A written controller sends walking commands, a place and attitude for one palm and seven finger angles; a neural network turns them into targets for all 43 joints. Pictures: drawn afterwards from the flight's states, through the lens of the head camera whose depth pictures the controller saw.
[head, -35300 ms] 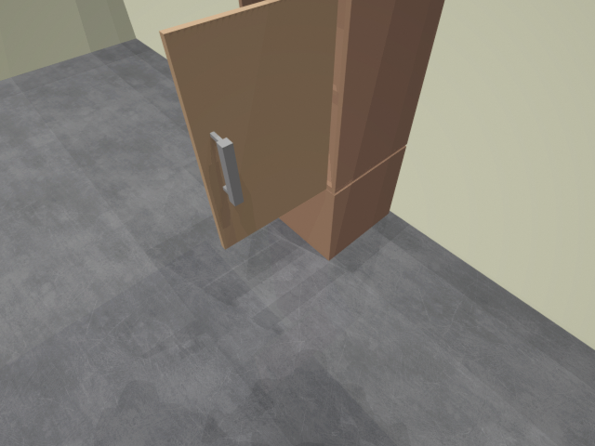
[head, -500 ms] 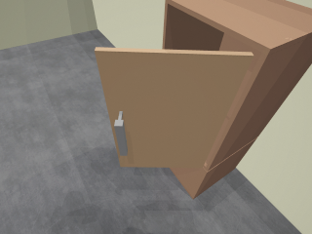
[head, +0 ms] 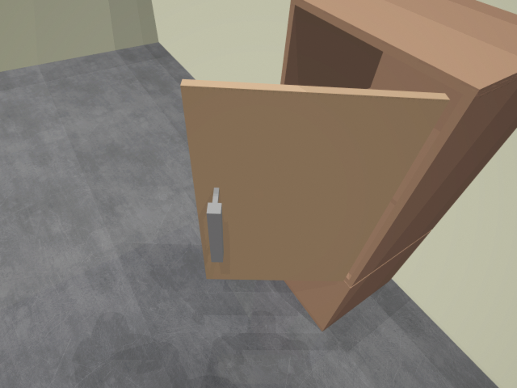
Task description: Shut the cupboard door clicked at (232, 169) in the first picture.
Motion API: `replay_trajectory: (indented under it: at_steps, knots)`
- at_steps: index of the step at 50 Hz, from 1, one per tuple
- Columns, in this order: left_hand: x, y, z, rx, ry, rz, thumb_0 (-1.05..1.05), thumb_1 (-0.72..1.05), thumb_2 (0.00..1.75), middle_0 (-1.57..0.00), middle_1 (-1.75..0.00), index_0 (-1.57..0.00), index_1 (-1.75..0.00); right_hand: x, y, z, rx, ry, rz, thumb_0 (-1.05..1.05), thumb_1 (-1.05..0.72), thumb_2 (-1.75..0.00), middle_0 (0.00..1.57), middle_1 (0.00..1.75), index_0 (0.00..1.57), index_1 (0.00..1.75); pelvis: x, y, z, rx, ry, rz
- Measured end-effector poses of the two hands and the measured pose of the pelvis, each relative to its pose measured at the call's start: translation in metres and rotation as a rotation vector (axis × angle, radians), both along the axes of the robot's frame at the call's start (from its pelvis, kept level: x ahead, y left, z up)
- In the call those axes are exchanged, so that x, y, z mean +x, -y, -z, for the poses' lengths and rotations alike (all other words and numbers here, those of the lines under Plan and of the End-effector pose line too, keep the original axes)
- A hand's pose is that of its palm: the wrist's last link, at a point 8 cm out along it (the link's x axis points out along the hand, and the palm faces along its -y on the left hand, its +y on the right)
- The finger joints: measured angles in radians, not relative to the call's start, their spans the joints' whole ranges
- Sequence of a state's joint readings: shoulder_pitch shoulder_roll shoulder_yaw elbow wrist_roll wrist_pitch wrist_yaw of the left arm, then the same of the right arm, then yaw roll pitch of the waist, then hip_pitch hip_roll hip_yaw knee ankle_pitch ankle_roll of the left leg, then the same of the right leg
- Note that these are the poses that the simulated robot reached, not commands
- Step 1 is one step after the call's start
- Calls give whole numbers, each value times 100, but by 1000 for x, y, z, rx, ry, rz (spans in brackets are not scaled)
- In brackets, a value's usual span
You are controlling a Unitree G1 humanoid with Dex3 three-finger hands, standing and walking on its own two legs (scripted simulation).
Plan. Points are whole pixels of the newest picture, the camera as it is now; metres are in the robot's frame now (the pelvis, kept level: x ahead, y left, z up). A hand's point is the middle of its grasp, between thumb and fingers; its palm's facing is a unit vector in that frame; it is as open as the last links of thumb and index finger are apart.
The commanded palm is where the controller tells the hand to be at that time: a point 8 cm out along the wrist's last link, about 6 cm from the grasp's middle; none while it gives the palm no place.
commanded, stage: come to a stop and stand still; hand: left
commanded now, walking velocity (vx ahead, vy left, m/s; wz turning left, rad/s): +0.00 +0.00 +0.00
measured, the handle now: (216, 226) +0.43 +0.11 -0.05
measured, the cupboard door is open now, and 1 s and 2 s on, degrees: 57 57 57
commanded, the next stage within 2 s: look again from close up in 0.40 s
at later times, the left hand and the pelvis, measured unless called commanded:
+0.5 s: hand out of the picture -0.03 +0.17 -0.19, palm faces +0.01 -0.99 -0.15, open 7.4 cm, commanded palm none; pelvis +0.01 +0.02 +0.00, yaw -1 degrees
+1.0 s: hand out of the picture +0.00 +0.24 -0.18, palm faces +0.00 -0.96 -0.26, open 7.4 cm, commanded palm none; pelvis -0.03 +0.03 -0.01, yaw -2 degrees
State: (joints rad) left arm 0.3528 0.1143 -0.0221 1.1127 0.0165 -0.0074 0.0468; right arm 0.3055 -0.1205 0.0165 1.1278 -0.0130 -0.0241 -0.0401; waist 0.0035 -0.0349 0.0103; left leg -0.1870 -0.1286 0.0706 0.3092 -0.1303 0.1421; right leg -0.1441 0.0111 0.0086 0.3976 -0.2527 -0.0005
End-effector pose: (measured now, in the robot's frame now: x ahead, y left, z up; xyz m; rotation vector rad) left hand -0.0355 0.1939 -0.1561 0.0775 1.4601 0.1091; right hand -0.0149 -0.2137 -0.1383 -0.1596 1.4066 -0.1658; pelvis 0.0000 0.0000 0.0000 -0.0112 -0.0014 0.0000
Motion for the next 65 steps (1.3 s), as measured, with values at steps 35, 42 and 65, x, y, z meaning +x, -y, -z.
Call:
replay_trajectory:
  at_steps: [35, 42, 65]
  knots:
    - [4, -52, -2, 118, 106, -61, 0, 91, 90, -20, -30, -20, -30, 37, -2, 13, -14, 100, -38, 1, -91, -89, 20, 30, 20, 30, -8, -19, 13, -25, 39, -44]
    - [18, -74, 5, 127, 137, 19, 1, 91, 90, -20, -30, -20, -30, 72, 6, -1, -62, 284, -54, 0, -91, -89, 20, 30, 20, 30, -18, -27, 19, -20, 48, 6]
    - [-14, -68, -3, 102, 108, 86, 0, 91, 90, -20, -30, -20, -30, 2, 28, -16, -98, 164, -7, 0, -91, -89, 20, 30, 20, 30, -48, -18, 5, -16, 39, 20]
